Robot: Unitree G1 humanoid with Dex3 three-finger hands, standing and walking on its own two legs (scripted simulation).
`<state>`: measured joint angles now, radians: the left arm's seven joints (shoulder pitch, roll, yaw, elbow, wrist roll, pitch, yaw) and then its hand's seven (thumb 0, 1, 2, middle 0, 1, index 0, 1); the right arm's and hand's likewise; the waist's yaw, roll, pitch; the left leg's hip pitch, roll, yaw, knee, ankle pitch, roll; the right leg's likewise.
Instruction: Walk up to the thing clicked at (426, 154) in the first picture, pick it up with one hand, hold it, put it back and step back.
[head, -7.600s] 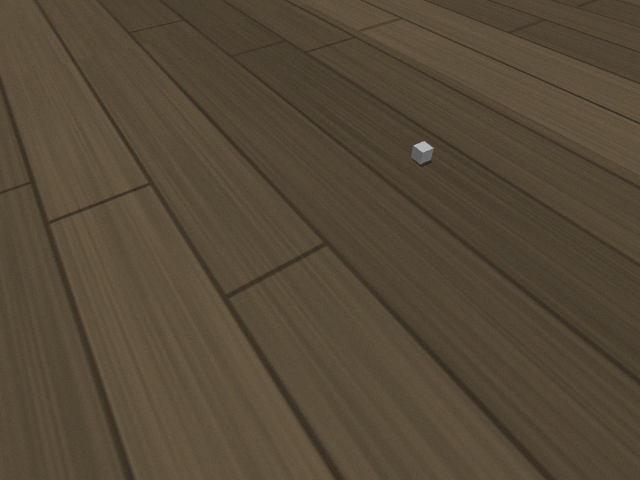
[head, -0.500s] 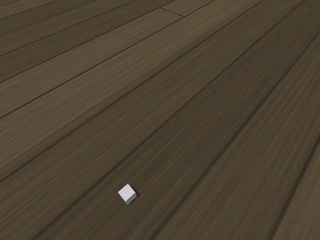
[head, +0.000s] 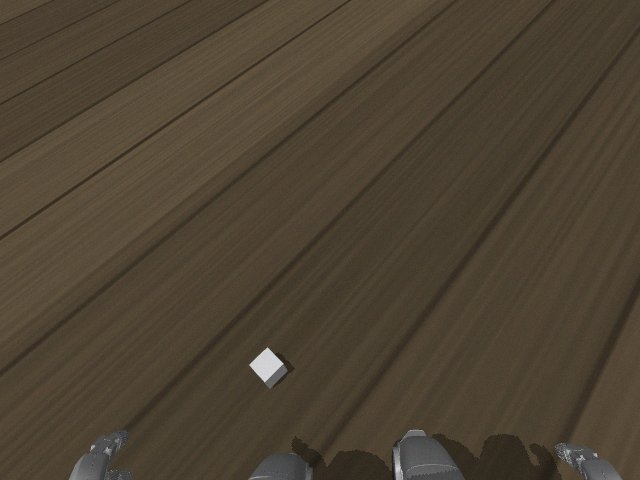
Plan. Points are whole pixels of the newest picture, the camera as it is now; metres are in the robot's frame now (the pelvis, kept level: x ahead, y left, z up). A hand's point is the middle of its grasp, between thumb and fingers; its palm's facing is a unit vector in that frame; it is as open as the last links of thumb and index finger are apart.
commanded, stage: walk up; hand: left
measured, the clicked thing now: (268, 367) +0.47 +0.24 -0.71
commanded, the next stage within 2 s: none
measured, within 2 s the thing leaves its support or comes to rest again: neither
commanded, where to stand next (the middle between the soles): +0.09 +0.00 m, yaw -5 degrees
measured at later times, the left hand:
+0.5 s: hand out of the picture +0.04 +0.25 -0.13, palm faces -0.04 -0.93 -0.37, open 7.4 cm
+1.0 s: hand out of the picture +0.05 +0.27 -0.14, palm faces -0.11 -0.91 -0.41, open 7.4 cm
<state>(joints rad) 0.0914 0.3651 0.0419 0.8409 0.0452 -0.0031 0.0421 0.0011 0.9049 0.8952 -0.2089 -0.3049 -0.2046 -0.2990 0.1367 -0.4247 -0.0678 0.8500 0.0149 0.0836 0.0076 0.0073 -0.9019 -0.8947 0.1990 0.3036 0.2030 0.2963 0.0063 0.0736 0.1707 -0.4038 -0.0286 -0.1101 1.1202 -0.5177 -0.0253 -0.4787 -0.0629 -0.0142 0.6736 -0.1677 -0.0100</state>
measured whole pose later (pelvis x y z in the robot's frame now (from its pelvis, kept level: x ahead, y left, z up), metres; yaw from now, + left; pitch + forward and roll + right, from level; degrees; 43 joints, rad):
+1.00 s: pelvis -0.03 +0.00 +0.00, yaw -6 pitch -2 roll +1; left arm 0.20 0.38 0.04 0.93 0.02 0.01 0.00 0.00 0.91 0.90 -0.21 -0.30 -0.20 -0.30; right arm 0.09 -0.38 -0.04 0.89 0.01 0.05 -0.01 0.01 -0.90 -0.89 0.20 0.30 0.21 0.30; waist 0.02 0.02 0.14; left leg -0.50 -0.02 -0.07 0.93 -0.46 0.01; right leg -0.29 0.00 0.04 0.73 -0.41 -0.01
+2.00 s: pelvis -0.07 +0.01 +0.04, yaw -2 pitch -2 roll -1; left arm 0.08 0.35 0.02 1.16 0.01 -0.02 -0.01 0.00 0.91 0.90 -0.20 -0.30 -0.20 -0.30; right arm 0.11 -0.35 -0.01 1.14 0.00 -0.01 0.01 0.01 -0.90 -0.89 0.20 0.30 0.20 0.30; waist 0.00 0.01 0.05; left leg -0.19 0.00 -0.05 0.38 -0.16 -0.01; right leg -0.11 -0.01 0.00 0.33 -0.19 0.02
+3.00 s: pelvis -0.06 +0.01 +0.04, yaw -2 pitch -2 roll +0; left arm 0.11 0.35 0.01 1.14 0.01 -0.01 -0.01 0.00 0.91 0.90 -0.20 -0.30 -0.20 -0.30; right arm 0.09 -0.36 0.01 1.14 0.00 -0.01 0.01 0.01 -0.90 -0.89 0.20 0.30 0.20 0.30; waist 0.00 0.01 0.05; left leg -0.15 0.00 -0.06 0.33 -0.15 -0.01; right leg -0.09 -0.01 -0.01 0.31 -0.20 0.01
